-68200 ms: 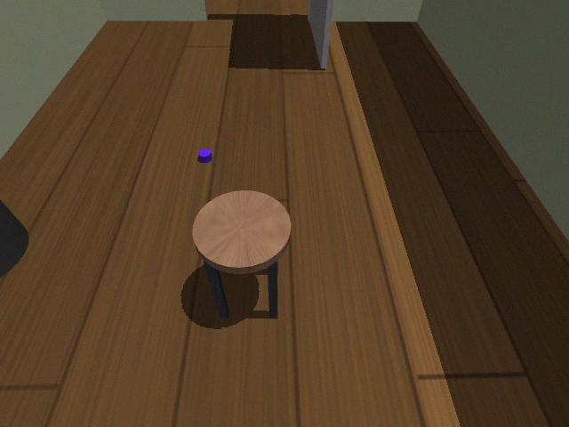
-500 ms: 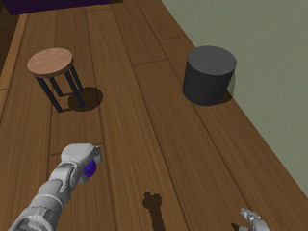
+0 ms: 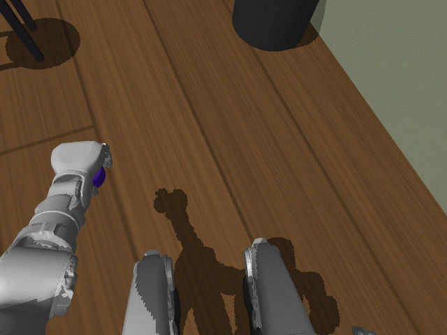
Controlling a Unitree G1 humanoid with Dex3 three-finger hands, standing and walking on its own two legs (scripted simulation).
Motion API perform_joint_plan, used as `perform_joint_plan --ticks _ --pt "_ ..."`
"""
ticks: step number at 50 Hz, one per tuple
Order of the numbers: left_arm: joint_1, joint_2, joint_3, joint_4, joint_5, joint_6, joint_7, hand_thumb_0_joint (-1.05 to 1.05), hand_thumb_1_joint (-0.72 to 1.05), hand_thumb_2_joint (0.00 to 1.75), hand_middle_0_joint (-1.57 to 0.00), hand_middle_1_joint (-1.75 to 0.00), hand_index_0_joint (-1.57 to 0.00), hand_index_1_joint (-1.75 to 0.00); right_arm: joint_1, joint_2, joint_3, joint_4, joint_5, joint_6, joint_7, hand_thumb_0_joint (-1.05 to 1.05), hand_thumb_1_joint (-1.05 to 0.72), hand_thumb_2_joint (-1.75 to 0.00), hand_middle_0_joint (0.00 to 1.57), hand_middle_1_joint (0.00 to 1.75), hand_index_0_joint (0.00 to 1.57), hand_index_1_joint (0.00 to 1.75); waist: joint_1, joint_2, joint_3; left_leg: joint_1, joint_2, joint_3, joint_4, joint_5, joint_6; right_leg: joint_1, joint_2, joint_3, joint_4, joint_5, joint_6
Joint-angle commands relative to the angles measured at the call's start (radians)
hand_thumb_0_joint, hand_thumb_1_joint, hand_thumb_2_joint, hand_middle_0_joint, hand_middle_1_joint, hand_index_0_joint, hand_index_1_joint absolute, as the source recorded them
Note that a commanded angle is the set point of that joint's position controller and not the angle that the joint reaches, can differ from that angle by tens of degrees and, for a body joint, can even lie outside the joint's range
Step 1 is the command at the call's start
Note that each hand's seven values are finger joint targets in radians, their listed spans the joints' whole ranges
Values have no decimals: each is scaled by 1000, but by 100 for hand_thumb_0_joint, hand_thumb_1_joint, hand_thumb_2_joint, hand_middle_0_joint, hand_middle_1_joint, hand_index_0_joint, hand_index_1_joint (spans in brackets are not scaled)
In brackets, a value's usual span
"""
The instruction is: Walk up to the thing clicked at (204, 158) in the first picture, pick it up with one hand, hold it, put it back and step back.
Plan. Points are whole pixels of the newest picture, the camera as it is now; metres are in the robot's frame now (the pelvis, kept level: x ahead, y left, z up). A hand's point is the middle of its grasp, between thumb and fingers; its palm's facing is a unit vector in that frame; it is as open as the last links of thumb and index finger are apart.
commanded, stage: crouch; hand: left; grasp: from above
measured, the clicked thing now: (86, 172) +0.45 +0.24 -0.14
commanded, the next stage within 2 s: lower in 1.24 s
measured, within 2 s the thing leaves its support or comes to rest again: neither
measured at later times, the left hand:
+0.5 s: hand (109, 188) +0.46 +0.24 -0.31, palm faces -0.44 -0.03 -0.90, open 7.9 cm
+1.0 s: hand (116, 188) +0.49 +0.25 -0.38, palm faces -0.46 -0.03 -0.89, open 7.8 cm
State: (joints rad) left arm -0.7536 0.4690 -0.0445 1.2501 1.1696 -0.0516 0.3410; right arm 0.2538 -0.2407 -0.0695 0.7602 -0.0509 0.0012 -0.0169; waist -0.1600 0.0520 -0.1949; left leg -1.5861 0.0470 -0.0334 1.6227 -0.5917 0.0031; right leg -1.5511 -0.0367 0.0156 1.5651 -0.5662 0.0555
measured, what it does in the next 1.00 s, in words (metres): lowers itself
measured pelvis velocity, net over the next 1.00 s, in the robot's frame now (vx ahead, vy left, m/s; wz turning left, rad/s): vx -0.02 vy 0.00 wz -0.07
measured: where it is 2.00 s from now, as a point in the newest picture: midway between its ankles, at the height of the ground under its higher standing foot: (214, 326)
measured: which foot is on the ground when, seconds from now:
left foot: down 0.00-1.00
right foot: down 0.00-1.00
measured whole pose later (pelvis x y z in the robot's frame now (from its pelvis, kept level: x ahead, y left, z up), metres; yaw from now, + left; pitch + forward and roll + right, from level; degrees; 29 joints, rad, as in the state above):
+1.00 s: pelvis -0.02 +0.00 -0.22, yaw -4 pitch +35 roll -9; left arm -1.08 0.78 0.08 1.49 1.29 -0.19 0.33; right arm 0.18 -0.26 0.06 0.73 -0.14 -0.03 0.13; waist -0.29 0.00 -0.04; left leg -2.29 0.01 -0.15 2.34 -0.68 -0.01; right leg -2.20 -0.01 -0.01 2.25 -0.66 0.07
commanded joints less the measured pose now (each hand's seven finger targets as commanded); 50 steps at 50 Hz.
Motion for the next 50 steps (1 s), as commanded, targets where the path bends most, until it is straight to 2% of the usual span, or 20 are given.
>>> perform_joint_plan --ticks 1,2,4,8,11,13,14,15,17,20,22,28,29,34,36,40,41,42,49,50 --pt "-348 253 66 -93 2 -6 23 0 61 50 -89 -68 -96 -61 112 -207 -55 -70 -9 -40 4 0 -89 -90 20 30 20 30 -21 78 -525 303 -29 -36 -133 105 -2 94 39 -84 -62 103 -91" --pt "-376 269 71 -117 4 -13 22 0 62 50 -90 -68 -97 -61 111 -204 -51 -73 -7 -42 7 0 -89 -89 20 30 20 30 -14 97 -538 279 -33 -29 -116 80 -1 77 41 -84 -44 79 -95" --pt "-369 254 69 -68 10 -28 18 0 64 51 -90 -70 -98 -62 128 -206 -46 -67 -14 -53 20 0 -89 -89 20 30 20 30 -40 72 -542 218 -34 -33 -57 89 5 37 39 -91 -1 94 -90" --pt "-461 328 100 -131 40 -65 25 0 68 54 -93 -72 -101 -64 144 -220 -37 -53 -27 -67 41 0 -90 -90 20 30 20 30 -44 173 -637 220 -35 -38 35 157 -5 -45 32 -98 104 135 -93" --pt "-511 350 111 -106 54 -79 40 0 68 55 -94 -71 -101 -64 143 -226 -35 -48 -32 -69 53 0 -90 -90 20 30 20 30 -60 171 -604 159 -38 -37 74 68 -4 -113 30 -102 136 71 -92" --pt "-546 370 126 -129 59 -82 50 0 66 53 -93 -71 -101 -64 149 -231 -34 -45 -41 -75 62 0 -90 -90 20 30 20 30 -55 220 -659 190 -36 -31 112 108 -7 -136 29 -105 178 96 -96" --pt "-593 421 148 -181 70 -87 58 0 66 54 -94 -70 -101 -63 155 -229 -33 -38 -45 -74 66 0 -90 -90 20 30 20 30 -42 250 -715 198 -37 -14 146 146 -4 -120 34 -104 196 127 -97" --pt "-526 397 138 -94 72 -77 58 0 66 55 -94 -70 -101 -63 148 -232 -30 -42 -45 -73 72 0 -90 -90 20 30 20 30 -42 238 -709 181 -40 -10 166 165 -3 -115 34 -105 211 140 -96" --pt "-540 357 118 -86 65 -75 57 0 68 60 -96 -73 -102 -67 148 -228 -28 -39 -53 -74 82 0 -91 -90 20 30 20 30 -73 220 -663 129 -39 -8 199 160 2 -150 34 -110 230 143 -92" --pt "-579 425 146 -98 69 -76 49 0 66 61 -96 -71 -101 -65 157 -237 -29 -32 -57 -72 88 0 -91 -90 20 30 20 30 -64 240 -695 113 -39 3 243 184 4 -145 36 -109 262 164 -91" --pt "-571 401 135 -74 64 -74 41 0 70 61 -97 -73 -103 -67 158 -236 -26 -36 -62 -70 98 0 -91 -90 20 30 20 30 -76 237 -675 98 -36 4 272 200 4 -158 35 -114 285 180 -88" --pt "-622 480 160 -47 74 -96 30 0 68 61 -95 -74 -102 -68 153 -245 -14 -31 -68 -58 110 0 -91 -90 20 30 20 30 -89 220 -635 -40 -40 16 339 142 12 -169 44 -115 336 148 -84" --pt "-602 456 145 -28 75 -97 25 0 69 61 -96 -74 -102 -68 148 -240 -12 -33 -70 -54 113 0 -91 -90 20 30 20 30 -86 220 -639 -28 -38 17 348 148 11 -172 49 -116 342 152 -85" --pt "-618 494 153 32 89 -108 26 0 68 62 -95 -76 -101 -69 139 -253 1 -32 -72 -45 122 0 -91 -90 20 30 20 30 -93 224 -593 -90 -41 12 384 126 10 -236 52 -128 392 128 -88" --pt "-626 479 141 58 88 -113 25 0 68 59 -94 -76 -101 -69 142 -252 8 -36 -79 -43 127 0 -91 -90 20 30 20 30 -116 205 -562 -123 -42 17 407 102 16 -236 56 -130 390 116 -84" --pt "-668 539 155 47 92 -121 26 0 69 55 -95 -73 -102 -65 142 -270 22 -33 -80 -40 130 0 -91 -90 20 30 20 30 -114 251 -569 -109 -41 6 421 108 9 -273 54 -143 431 114 -89" --pt "-657 508 140 72 95 -122 24 0 70 55 -95 -73 -102 -66 146 -267 27 -35 -84 -39 133 0 -91 -90 20 30 20 30 -130 254 -548 -122 -40 3 426 106 7 -283 54 -149 440 113 -88" --pt "-687 534 150 38 88 -126 26 0 70 53 -94 -72 -102 -64 139 -270 29 -37 -81 -37 133 0 -91 -90 20 30 20 30 -118 264 -570 -107 -40 -3 423 99 6 -300 57 -153 448 104 -92" --pt "-726 584 156 62 109 -138 37 0 67 56 -93 -72 -100 -65 142 -286 55 -38 -89 -33 134 0 -91 -90 20 30 20 30 -136 298 -555 -129 -41 -12 467 81 5 -345 59 -165 488 96 -92" --pt "-686 561 148 116 112 -133 38 0 68 55 -93 -72 -100 -65 147 -282 62 -39 -93 -35 136 0 -91 -90 20 30 20 30 -149 290 -524 -146 -41 -9 479 86 6 -348 59 -167 494 102 -90"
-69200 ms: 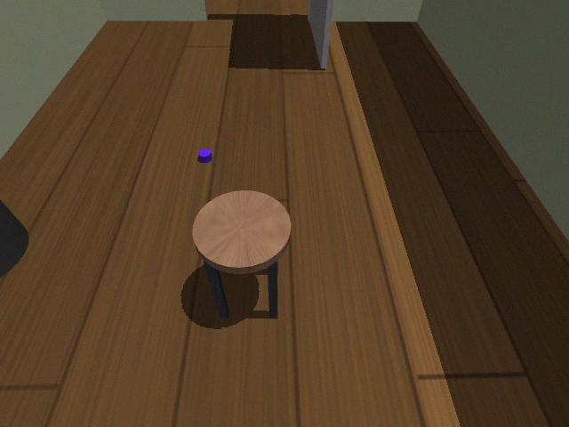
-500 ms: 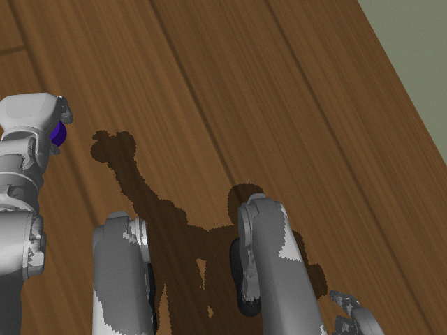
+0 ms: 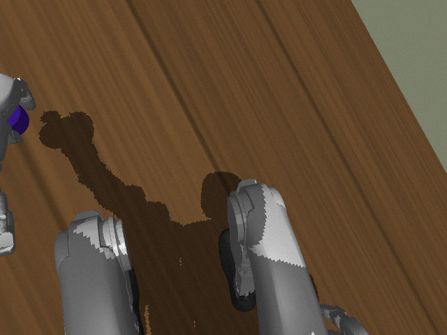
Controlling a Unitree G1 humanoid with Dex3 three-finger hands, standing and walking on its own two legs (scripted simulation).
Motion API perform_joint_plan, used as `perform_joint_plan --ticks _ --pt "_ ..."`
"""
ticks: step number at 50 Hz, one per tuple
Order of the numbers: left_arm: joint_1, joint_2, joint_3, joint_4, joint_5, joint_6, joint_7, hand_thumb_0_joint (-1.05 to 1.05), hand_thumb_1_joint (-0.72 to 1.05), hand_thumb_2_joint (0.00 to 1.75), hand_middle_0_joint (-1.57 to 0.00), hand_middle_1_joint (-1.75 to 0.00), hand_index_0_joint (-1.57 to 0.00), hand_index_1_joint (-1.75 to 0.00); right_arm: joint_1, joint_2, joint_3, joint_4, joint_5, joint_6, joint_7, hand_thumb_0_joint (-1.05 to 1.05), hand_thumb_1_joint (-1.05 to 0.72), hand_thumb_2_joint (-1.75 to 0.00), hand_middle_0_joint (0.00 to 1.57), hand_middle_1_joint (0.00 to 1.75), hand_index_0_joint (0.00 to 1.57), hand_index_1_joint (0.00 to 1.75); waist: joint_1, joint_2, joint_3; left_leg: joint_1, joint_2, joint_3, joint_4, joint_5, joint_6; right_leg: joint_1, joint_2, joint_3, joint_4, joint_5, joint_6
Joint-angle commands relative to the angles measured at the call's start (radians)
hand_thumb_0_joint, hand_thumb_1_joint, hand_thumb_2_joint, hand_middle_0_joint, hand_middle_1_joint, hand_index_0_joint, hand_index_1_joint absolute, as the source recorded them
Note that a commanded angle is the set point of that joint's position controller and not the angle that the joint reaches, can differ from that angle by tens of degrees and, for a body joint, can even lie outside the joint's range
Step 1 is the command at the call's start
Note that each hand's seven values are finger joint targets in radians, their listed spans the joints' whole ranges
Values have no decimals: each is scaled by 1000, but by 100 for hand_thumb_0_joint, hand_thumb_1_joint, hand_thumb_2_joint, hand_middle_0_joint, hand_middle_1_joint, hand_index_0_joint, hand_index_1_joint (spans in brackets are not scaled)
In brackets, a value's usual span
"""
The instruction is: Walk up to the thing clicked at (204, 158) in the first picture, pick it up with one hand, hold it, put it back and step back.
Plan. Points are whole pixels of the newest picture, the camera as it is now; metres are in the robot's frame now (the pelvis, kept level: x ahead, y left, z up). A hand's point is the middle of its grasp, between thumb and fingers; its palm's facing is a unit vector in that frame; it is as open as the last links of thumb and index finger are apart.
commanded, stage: crouch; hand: left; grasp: from above
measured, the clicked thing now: (2, 116) +0.51 +0.30 -0.19
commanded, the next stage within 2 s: lower in 0.24 s
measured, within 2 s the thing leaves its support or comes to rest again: rests again in 1.80 s
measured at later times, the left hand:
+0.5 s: hand (10, 123) +0.50 +0.29 -0.20, palm faces -0.46 -0.07 -0.88, open 7.8 cm
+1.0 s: hand (26, 129) +0.50 +0.29 -0.26, palm faces -0.46 -0.10 -0.88, open 7.7 cm
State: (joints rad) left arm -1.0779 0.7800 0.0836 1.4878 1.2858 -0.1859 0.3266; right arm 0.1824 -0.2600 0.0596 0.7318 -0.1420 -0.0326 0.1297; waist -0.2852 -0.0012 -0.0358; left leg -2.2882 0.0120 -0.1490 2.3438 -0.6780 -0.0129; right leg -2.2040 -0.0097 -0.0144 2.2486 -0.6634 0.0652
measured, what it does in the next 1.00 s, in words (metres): stands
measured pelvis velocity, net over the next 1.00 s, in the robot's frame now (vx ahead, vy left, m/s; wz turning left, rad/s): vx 0.01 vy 0.01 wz -0.08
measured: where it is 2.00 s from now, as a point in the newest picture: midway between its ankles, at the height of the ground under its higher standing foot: (186, 300)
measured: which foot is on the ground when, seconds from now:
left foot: down 0.00-1.00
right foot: down 0.00-1.00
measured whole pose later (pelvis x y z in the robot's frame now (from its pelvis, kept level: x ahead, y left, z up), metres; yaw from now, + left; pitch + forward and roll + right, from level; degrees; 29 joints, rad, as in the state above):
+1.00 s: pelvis +0.01 +0.01 -0.04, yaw -5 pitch +32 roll -13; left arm -1.12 0.96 0.15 1.62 1.34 -0.21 0.45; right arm 0.16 -0.31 0.19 0.66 -0.22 -0.08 0.17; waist -0.36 -0.07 0.09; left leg -2.39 0.00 -0.23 2.51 -0.71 -0.01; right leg -2.27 0.02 -0.07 2.36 -0.67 0.08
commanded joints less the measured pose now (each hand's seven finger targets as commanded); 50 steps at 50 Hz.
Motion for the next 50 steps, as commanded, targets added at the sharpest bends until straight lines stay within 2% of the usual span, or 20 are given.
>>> perform_joint_plan --ticks 1,2,4,10,12,13,26,28,30,31,34,36,38,39,40,41,46,47,48,50 --pt "-392 266 27 -159 -1 -2 58 0 68 55 -94 -72 -100 -65 223 -267 -62 -11 -5 -1 -9 0 -91 -90 20 30 20 30 -25 344 -699 545 -6 107 -236 178 24 316 32 -138 -187 208 -97" --pt "-411 291 36 -165 -2 -4 60 0 69 54 -94 -71 -101 -64 219 -272 -60 -12 -4 -1 -9 0 -91 -90 20 30 20 30 -26 345 -707 542 -6 101 -233 175 25 308 34 -141 -178 207 -98" --pt "-381 275 27 -122 1 -1 60 0 68 54 -93 -71 -100 -64 217 -272 -51 -16 -8 -4 -7 0 -91 -90 20 30 20 30 -38 346 -664 518 -8 104 -224 157 26 290 33 -144 -178 193 -96" --pt "-351 273 13 -102 6 6 56 0 69 55 -97 -69 -102 -63 217 -279 -38 -18 -9 -4 0 0 -91 -90 20 30 20 30 -36 369 -659 525 -6 96 -209 175 22 280 39 -154 -152 209 -98" --pt "-397 316 39 -145 3 4 59 0 69 56 -96 -70 -101 -64 224 -292 -38 -20 -8 -6 0 0 -91 -90 20 30 20 30 -37 378 -686 533 -6 88 -201 190 21 274 35 -155 -140 226 -97" --pt "-384 287 18 -128 -2 6 57 0 70 56 -96 -70 -102 -63 219 -284 -35 -20 -8 -5 1 0 -91 -90 20 30 20 30 -36 387 -678 527 -4 90 -198 188 20 273 40 -156 -135 224 -99" --pt "-379 303 9 -63 14 -14 72 0 71 54 -100 -67 -105 -62 212 -300 -5 -31 -23 -13 5 0 -91 -90 20 30 20 30 -72 363 -594 468 -5 80 -146 169 25 241 45 -171 -114 213 -94" --pt "-389 335 24 -76 19 -22 84 0 74 54 -102 -68 -107 -62 217 -307 1 -29 -29 -15 7 0 -91 -90 20 30 20 30 -63 380 -639 479 -5 79 -137 200 24 269 47 -173 -103 241 -92" --pt "-363 325 25 -44 19 -22 96 0 76 51 -102 -70 -108 -63 212 -307 3 -36 -32 -17 9 0 -91 -90 20 30 20 30 -67 390 -615 494 -4 75 -139 205 20 248 46 -178 -95 242 -94" --pt "-386 338 37 -61 26 -27 100 0 79 54 -104 -71 -110 -64 223 -320 3 -38 -41 -20 10 0 -91 -90 20 30 20 30 -90 389 -600 501 -3 69 -132 209 18 233 45 -187 -93 244 -94" --pt "-396 384 61 -79 38 -33 116 0 81 55 -106 -71 -112 -65 215 -331 7 -47 -47 -27 11 0 -91 -90 20 30 20 30 -79 413 -618 510 -2 71 -117 217 18 242 48 -188 -91 251 -95" --pt "-377 370 53 -56 37 -32 128 0 81 53 -105 -70 -112 -64 214 -324 17 -46 -53 -31 16 0 -91 -90 20 30 20 30 -84 407 -607 476 -2 74 -109 209 22 266 50 -187 -89 250 -91" --pt "-377 411 82 -54 43 -31 138 0 83 56 -107 -70 -113 -64 220 -337 18 -50 -56 -34 18 0 -91 -90 20 30 20 30 -94 406 -599 468 -1 71 -102 214 21 269 51 -192 -85 254 -92" --pt "-366 386 64 -61 41 -30 137 0 82 57 -107 -69 -112 -63 211 -332 22 -57 -58 -38 20 0 -91 -90 20 30 20 30 -90 413 -597 472 0 72 -98 223 22 272 52 -192 -86 265 -91" --pt "-359 415 89 -50 44 -28 140 0 82 59 -107 -67 -112 -61 216 -343 19 -52 -62 -38 19 0 -90 -90 20 30 20 30 -93 408 -602 472 1 69 -93 228 21 274 53 -195 -85 265 -93" --pt "-354 366 47 -37 39 -27 139 0 82 57 -107 -65 -112 -60 213 -337 28 -52 -61 -39 20 0 -90 -89 20 30 20 30 -93 412 -590 477 -1 67 -102 225 18 261 53 -197 -84 258 -95" --pt "-327 418 74 -15 40 -21 160 0 78 55 -104 -64 -109 -59 208 -344 37 -47 -69 -46 24 0 -90 -89 20 30 20 30 -95 420 -605 496 7 57 -89 258 19 286 60 -204 -71 298 -89" --pt "-343 444 91 2 46 -22 168 0 78 56 -104 -64 -109 -59 212 -353 43 -41 -73 -44 24 0 -90 -89 20 30 20 30 -111 414 -580 464 7 57 -73 244 21 285 62 -205 -74 291 -90" --pt "-347 409 73 -3 41 -23 167 0 79 56 -104 -64 -110 -58 199 -355 46 -62 -77 -47 24 0 -90 -89 20 30 20 30 -115 406 -562 462 5 57 -76 246 20 277 59 -207 -75 289 -91" --pt "-349 419 70 21 39 -24 172 0 81 56 -105 -65 -111 -59 193 -354 53 -57 -80 -52 28 0 -90 -89 20 30 20 30 -124 402 -537 445 7 54 -73 213 23 271 63 -209 -75 268 -90"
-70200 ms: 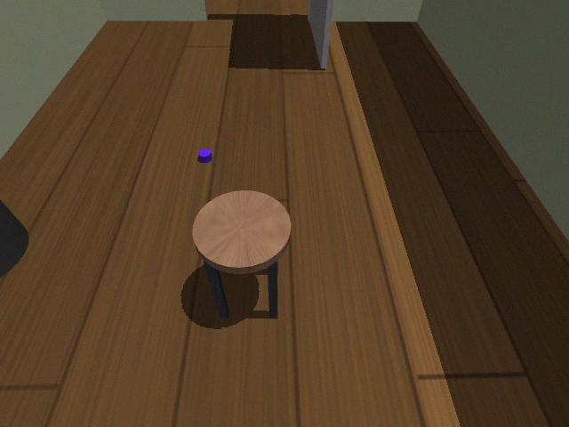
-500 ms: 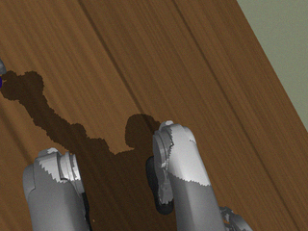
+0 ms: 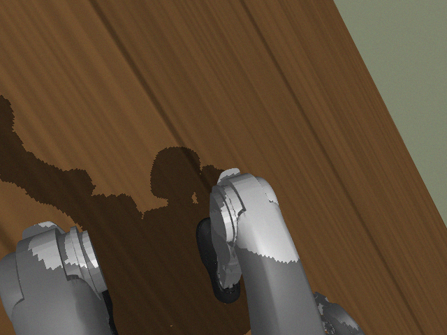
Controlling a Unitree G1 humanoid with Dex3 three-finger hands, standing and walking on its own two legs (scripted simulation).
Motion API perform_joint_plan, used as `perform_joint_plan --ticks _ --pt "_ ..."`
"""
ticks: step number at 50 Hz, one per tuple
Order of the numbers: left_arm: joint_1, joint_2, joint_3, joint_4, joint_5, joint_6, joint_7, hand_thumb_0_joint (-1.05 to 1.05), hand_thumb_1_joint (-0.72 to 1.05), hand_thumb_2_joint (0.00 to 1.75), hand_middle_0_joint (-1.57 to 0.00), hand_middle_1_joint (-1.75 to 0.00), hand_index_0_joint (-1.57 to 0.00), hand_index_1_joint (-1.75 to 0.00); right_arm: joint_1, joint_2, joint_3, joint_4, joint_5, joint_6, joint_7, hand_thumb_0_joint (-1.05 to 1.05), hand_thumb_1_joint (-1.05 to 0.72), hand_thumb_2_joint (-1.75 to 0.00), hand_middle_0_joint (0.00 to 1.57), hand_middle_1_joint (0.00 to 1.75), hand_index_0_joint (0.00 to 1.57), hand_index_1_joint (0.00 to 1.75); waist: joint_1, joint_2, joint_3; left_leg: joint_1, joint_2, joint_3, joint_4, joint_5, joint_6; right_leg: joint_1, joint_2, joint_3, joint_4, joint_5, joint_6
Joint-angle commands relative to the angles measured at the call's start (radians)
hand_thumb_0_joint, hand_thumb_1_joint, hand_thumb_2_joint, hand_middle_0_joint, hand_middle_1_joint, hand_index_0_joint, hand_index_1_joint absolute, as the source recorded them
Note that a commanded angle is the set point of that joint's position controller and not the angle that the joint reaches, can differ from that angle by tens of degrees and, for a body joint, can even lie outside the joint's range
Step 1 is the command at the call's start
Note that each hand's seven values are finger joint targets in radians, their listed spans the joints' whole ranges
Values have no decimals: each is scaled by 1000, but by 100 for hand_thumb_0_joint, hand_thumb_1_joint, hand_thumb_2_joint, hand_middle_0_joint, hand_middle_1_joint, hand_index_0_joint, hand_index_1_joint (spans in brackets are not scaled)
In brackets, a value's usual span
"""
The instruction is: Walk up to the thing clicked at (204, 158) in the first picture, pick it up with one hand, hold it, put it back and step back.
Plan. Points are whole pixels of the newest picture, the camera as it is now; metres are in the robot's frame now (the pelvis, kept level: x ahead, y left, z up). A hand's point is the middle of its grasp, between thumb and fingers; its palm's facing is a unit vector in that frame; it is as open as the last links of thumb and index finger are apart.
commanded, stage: rest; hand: left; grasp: from above
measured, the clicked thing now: out of the picture +0.49 +0.34 -0.24
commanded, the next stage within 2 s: open in 1.06 s
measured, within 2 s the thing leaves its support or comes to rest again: rests again in 0.80 s
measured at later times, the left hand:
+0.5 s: hand out of the picture +0.48 +0.32 -0.24, palm faces -0.44 -0.15 -0.88, open 7.7 cm
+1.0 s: hand out of the picture +0.47 +0.32 -0.26, palm faces -0.45 -0.15 -0.88, open 7.7 cm
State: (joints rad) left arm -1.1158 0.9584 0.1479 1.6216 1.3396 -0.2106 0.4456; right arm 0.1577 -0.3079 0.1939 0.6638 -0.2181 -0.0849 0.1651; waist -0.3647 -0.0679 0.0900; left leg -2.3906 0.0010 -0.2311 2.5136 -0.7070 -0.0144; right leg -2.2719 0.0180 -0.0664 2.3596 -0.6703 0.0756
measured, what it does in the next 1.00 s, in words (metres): stands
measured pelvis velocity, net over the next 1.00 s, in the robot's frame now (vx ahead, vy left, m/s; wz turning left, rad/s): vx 0.00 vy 0.01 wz -0.06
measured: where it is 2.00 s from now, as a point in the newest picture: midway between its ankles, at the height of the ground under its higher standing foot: (165, 301)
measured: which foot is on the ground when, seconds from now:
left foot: down 0.00-1.00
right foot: down 0.00-1.00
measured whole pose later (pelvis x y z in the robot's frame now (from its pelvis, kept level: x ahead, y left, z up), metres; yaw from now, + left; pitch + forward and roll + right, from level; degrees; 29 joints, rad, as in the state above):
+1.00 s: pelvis +0.00 +0.01 -0.01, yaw -4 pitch +28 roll -17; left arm -1.14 1.09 0.13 1.75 1.35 -0.22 0.56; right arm 0.12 -0.34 0.32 0.62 -0.27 -0.18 0.22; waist -0.42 -0.14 0.16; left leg -2.38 0.01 -0.28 2.57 -0.73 0.01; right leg -2.23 0.04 -0.11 2.36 -0.66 0.08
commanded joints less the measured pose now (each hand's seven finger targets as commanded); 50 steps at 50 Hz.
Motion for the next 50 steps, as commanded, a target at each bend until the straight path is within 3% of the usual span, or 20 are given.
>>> perform_joint_plan --ticks 1,6,8,11,12,13,15,16,19,25,26,29,33,35,39,41,43,46,48,50 --pt "-313 255 12 -119 -13 -4 54 0 79 56 -105 -63 -110 -58 216 -316 -81 10 -1 -4 -9 0 -90 -90 20 30 20 30 -44 472 -657 555 20 132 -250 239 22 327 37 -162 -185 266 -103" --pt "-295 275 22 -111 2 -13 77 0 82 56 -107 -62 -112 -57 216 -318 -68 13 -16 -8 -7 0 -90 -90 20 30 20 30 -47 507 -677 596 24 120 -249 276 14 351 41 -172 -172 296 -100" --pt "-315 276 22 -79 0 -13 80 0 85 56 -107 -66 -113 -60 210 -317 -50 5 -22 -13 1 0 -90 -89 20 30 20 30 -76 497 -637 571 26 116 -233 263 17 332 42 -179 -169 289 -100" --pt "-315 289 15 -68 5 -15 88 0 86 55 -109 -64 -115 -59 195 -327 -41 1 -31 -22 2 0 -90 -90 20 30 20 30 -82 497 -605 558 26 115 -226 238 19 323 44 -181 -173 273 -98" --pt "-318 304 21 -74 9 -17 91 0 86 55 -110 -64 -115 -58 196 -332 -37 0 -34 -23 3 0 -90 -90 20 30 20 30 -82 495 -608 562 27 110 -230 238 19 329 44 -185 -172 272 -97" --pt "-317 273 -14 -79 6 -15 92 0 84 54 -108 -63 -113 -57 175 -336 -42 -10 -30 -29 4 0 -90 -90 20 30 20 30 -67 515 -616 573 28 111 -239 226 16 324 48 -181 -170 264 -99" --pt "-297 317 16 -66 3 -15 107 0 85 52 -107 -64 -114 -58 176 -345 -39 -3 -32 -32 4 0 -90 -90 20 30 20 30 -61 537 -624 590 30 98 -250 237 9 318 45 -192 -157 267 -101" --pt "-294 304 15 -55 11 -13 105 0 85 53 -107 -64 -113 -58 185 -333 -27 -5 -38 -34 9 0 -90 -90 20 30 20 30 -79 523 -606 594 32 95 -241 255 8 312 45 -197 -151 282 -98" --pt "-310 295 5 -44 8 -12 114 0 85 53 -108 -64 -114 -58 173 -335 -23 -6 -43 -38 15 0 -90 -90 20 30 20 30 -90 529 -595 587 34 93 -230 248 10 308 47 -197 -152 283 -95" --pt "-290 325 8 -28 4 0 137 0 81 54 -107 -61 -111 -56 171 -338 -4 -3 -45 -53 25 0 -90 -90 20 30 20 30 -83 523 -612 579 37 87 -228 277 13 354 56 -197 -155 316 -92" --pt "-300 295 -11 -29 1 1 134 0 81 53 -106 -60 -111 -55 171 -354 -15 -8 -46 -56 25 0 -90 -90 20 30 20 30 -99 535 -604 593 37 88 -227 282 11 338 53 -197 -150 319 -91" --pt "-303 326 4 -18 -2 4 137 0 81 51 -107 -60 -112 -55 173 -344 5 -8 -48 -63 33 0 -90 -90 20 30 20 30 -103 532 -581 570 38 82 -232 263 12 345 56 -203 -153 305 -91" --pt "-305 328 -8 -16 -5 3 138 0 78 52 -105 -61 -110 -56 152 -357 6 -18 -48 -66 31 0 -90 -90 20 30 20 30 -99 532 -589 567 40 79 -231 241 13 348 59 -203 -157 292 -91" --pt "-296 316 -15 3 -13 0 135 0 78 52 -105 -61 -110 -56 153 -353 13 -21 -47 -73 36 0 -90 -90 20 30 20 30 -109 503 -543 527 38 82 -223 211 18 340 58 -203 -161 273 -87" --pt "-303 333 -15 -22 -11 -4 142 0 76 52 -104 -60 -109 -55 153 -368 9 -23 -44 -79 35 0 -90 -90 20 30 20 30 -102 540 -577 586 44 65 -236 256 7 344 59 -210 -152 301 -89" --pt "-282 315 -26 6 -13 -4 142 0 78 52 -105 -59 -110 -54 146 -354 28 -25 -47 -86 44 0 -90 -90 20 30 20 30 -112 516 -552 577 46 63 -228 260 8 347 59 -212 -148 306 -85" --pt "-306 347 -11 -14 -15 -10 150 0 78 51 -106 -59 -110 -54 146 -360 27 -25 -46 -86 44 0 -90 -90 20 30 20 30 -108 533 -559 565 44 65 -233 249 9 356 60 -211 -153 298 -88" --pt "-299 327 -35 3 -6 -6 151 0 77 51 -105 -59 -110 -54 134 -377 20 -33 -49 -93 46 0 -90 -90 20 30 20 30 -116 544 -532 570 45 64 -234 218 7 326 62 -213 -149 274 -88" --pt "-308 353 -12 -11 -10 -9 160 0 77 51 -104 -59 -109 -54 134 -370 33 -33 -47 -94 48 0 -90 -90 20 30 20 30 -106 545 -543 573 48 55 -238 242 4 336 60 -217 -148 290 -87" --pt "-290 337 -26 14 -6 -8 160 0 77 54 -106 -60 -110 -55 135 -369 37 -32 -51 -96 53 0 -90 -90 20 30 20 30 -119 533 -537 571 48 59 -226 254 7 355 61 -214 -146 305 -84"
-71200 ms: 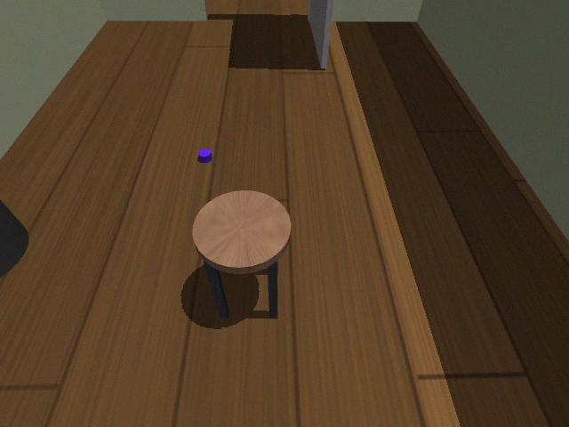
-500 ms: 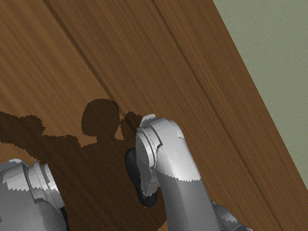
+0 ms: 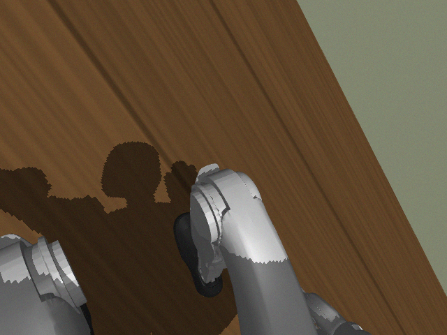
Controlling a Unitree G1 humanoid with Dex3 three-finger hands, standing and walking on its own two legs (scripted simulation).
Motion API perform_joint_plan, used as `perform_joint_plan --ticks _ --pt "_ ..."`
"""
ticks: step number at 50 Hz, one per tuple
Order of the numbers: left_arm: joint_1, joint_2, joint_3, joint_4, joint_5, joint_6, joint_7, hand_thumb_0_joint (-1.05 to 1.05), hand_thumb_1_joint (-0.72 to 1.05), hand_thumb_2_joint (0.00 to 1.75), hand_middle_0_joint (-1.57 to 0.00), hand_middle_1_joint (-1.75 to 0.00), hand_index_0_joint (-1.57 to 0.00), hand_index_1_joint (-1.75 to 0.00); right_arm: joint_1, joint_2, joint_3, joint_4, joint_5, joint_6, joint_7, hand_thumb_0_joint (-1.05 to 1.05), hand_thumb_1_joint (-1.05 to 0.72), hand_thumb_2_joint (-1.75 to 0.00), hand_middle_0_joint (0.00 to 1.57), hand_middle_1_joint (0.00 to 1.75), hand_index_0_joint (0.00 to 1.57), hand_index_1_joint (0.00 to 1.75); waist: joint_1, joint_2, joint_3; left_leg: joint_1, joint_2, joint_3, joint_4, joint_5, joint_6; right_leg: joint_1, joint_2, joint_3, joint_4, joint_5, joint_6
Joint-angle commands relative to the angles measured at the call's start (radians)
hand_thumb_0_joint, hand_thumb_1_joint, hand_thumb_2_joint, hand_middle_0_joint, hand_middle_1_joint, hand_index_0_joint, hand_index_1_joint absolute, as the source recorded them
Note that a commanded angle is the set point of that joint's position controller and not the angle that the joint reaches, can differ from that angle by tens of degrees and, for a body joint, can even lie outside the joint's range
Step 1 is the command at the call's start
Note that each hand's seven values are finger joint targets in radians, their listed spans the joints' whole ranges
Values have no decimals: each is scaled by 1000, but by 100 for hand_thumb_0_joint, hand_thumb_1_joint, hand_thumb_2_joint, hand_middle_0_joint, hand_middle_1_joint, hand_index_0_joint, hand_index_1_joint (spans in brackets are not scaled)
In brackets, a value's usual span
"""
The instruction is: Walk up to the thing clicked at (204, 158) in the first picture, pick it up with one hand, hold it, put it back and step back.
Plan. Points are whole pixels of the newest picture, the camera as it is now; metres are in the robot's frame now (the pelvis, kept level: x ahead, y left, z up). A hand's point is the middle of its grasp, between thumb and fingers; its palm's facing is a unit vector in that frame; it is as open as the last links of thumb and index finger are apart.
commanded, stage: rest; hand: left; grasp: from above
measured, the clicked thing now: out of the picture +0.47 +0.35 -0.28
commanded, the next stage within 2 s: open in 0.06 s
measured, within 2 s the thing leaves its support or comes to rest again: neither
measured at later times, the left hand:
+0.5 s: hand out of the picture +0.46 +0.34 -0.25, palm faces -0.43 -0.18 -0.89, open 10.1 cm
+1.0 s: hand out of the picture +0.46 +0.34 -0.25, palm faces -0.43 -0.17 -0.89, open 13.6 cm
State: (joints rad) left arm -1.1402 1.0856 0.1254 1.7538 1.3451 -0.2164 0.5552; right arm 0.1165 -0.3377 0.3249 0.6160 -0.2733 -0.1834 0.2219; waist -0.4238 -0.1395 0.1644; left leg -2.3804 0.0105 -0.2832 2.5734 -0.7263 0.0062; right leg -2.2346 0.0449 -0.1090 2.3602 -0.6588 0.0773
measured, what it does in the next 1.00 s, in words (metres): stands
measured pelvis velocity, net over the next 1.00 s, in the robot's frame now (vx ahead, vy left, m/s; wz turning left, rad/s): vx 0.00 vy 0.00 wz -0.01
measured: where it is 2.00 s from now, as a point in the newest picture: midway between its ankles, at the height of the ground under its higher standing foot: (147, 303)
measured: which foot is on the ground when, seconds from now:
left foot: down 0.00-1.00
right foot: down 0.00-1.00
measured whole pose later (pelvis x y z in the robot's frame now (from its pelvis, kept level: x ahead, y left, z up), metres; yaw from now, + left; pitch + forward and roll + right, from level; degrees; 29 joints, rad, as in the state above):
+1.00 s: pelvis +0.00 +0.00 +0.00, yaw -1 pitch +28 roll -17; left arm -1.15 1.12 0.09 1.75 1.31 -0.22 0.55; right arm 0.10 -0.34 0.37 0.61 -0.27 -0.19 0.22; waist -0.43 -0.15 0.18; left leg -2.38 0.02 -0.29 2.57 -0.72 0.01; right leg -2.23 0.05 -0.12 2.34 -0.64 0.08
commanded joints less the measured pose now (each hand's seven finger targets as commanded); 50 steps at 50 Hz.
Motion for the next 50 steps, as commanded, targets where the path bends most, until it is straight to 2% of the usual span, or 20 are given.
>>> perform_joint_plan --ticks 1,4,8,13,15,18,21,23,25,28,29,31,34,37,40,42,44,46,48,50 --pt "-285 226 9 -126 -16 -5 56 0 76 53 -103 -62 -108 -57 175 -340 -89 16 5 1 -5 0 -90 -90 20 30 20 30 -56 605 -621 561 40 102 -290 279 -16 314 33 -175 -143 298 -87" --pt "-269 195 -18 -107 -16 0 56 0 75 53 -102 -62 -107 -57 179 -350 -97 18 4 -3 -4 0 -90 -90 20 30 20 30 -68 620 -607 571 40 106 -285 290 -17 313 36 -174 -147 308 -86" --pt "-267 212 -24 -107 -26 0 56 0 74 53 -102 -63 -107 -58 165 -355 -90 15 5 -10 -3 0 -90 -90 20 30 20 30 -66 607 -596 548 40 110 -280 270 -13 321 38 -173 -154 295 -85" --pt "-278 227 -12 -123 -34 -3 53 0 34 43 -64 -61 -69 -56 171 -349 -82 16 11 -16 0 0 -90 -90 20 30 20 30 -66 598 -600 546 42 103 -285 253 -13 321 33 -174 -154 282 -83" --pt "-283 240 -3 -138 -33 -4 55 0 18 47 -57 -63 -61 -59 168 -347 -79 22 12 -10 -1 0 -90 -90 20 30 20 30 -53 622 -630 576 48 91 -293 280 -22 316 31 -179 -147 298 -86" --pt "-241 190 -36 -81 -35 1 48 0 3 52 -48 -69 -52 -64 161 -340 -71 10 6 -11 4 0 -89 -90 20 30 20 30 -74 572 -578 537 45 99 -278 273 -15 329 36 -179 -148 301 -82" --pt "-280 245 -14 -131 -38 -2 46 0 -7 59 -42 -74 -45 -70 174 -350 -72 14 12 -9 -2 0 -90 -90 20 30 20 30 -68 597 -600 529 42 110 -278 267 -10 341 35 -169 -168 298 -82" --pt "-261 234 -16 -108 -37 2 44 0 -11 63 -38 -76 -41 -73 166 -343 -71 19 10 -6 -3 0 -90 -90 20 30 20 30 -56 618 -601 556 47 97 -293 265 -19 313 34 -178 -154 282 -87" --pt "-227 193 -44 -75 -41 2 35 0 -16 67 -35 -80 -37 -77 169 -343 -68 4 9 -6 -1 0 -90 -90 20 30 20 30 -82 558 -557 523 44 100 -288 244 -12 325 39 -178 -166 278 -81" --pt "-283 263 -9 -165 -40 -5 38 0 -23 73 -28 -86 -31 -83 176 -350 -72 12 14 -5 -7 0 -90 -90 20 30 20 30 -55 615 -620 562 47 99 -294 261 -16 333 33 -170 -168 286 -83" --pt "-291 263 -6 -162 -36 -4 41 0 -26 75 -26 -87 -29 -85 175 -347 -68 12 13 -3 -6 0 -90 -90 20 30 20 30 -51 643 -636 584 49 92 -297 281 -22 326 30 -174 -154 295 -87" --pt "-227 201 -38 -82 -40 2 35 0 -30 78 -23 -89 -26 -86 171 -336 -62 6 10 -1 -5 0 -89 -90 20 30 20 30 -78 575 -594 543 48 95 -289 274 -15 340 39 -179 -164 299 -83" --pt "-244 211 -45 -87 -42 -1 32 0 -35 82 -18 -95 -20 -93 157 -342 -61 1 13 -1 -9 0 -90 -90 20 30 20 30 -73 589 -558 530 46 98 -292 239 -15 312 35 -175 -166 271 -84" --pt "-284 261 -16 -168 -36 -8 38 0 -41 88 -13 -99 -15 -97 171 -345 -60 19 14 4 -11 0 -89 -90 20 30 20 30 -56 659 -629 586 52 91 -299 300 -25 321 31 -174 -157 309 -87" --pt "-233 198 -49 -86 -47 -3 31 0 -44 90 -9 -104 -11 -101 158 -339 -57 1 10 -1 -5 0 -89 -90 20 30 20 30 -79 563 -532 501 45 100 -286 231 -13 310 35 -178 -168 267 -81" --pt "-245 231 -38 -95 -50 -4 31 0 -47 92 -7 -106 -10 -103 160 -345 -54 0 13 -2 -12 0 -89 -90 20 30 20 30 -77 558 -532 492 45 102 -293 199 -10 313 33 -170 -184 247 -81" --pt "-294 279 -7 -176 -37 -11 35 0 -48 93 -7 -106 -9 -104 173 -349 -58 12 11 2 -14 0 -89 -90 20 30 20 30 -55 624 -615 550 50 94 -296 243 -17 324 29 -170 -170 277 -85" --pt "-268 249 -15 -158 -42 -10 37 0 -48 94 -7 -106 -9 -104 170 -341 -59 18 10 4 -13 0 -89 -90 20 30 20 30 -58 643 -634 588 55 85 -303 288 -26 324 31 -178 -159 299 -87" --pt "-210 189 -53 -60 -48 -2 31 0 -47 94 -6 -106 -8 -104 158 -338 -56 5 7 3 -11 0 -89 -90 20 30 20 30 -82 561 -554 524 51 87 -299 244 -19 314 37 -183 -163 275 -83" --pt "-263 245 -30 -124 -47 -7 36 0 -47 93 -6 -106 -8 -104 163 -345 -56 3 11 5 -15 0 -89 -90 20 30 20 30 -68 592 -581 528 49 91 -298 240 -17 328 32 -172 -175 276 -85"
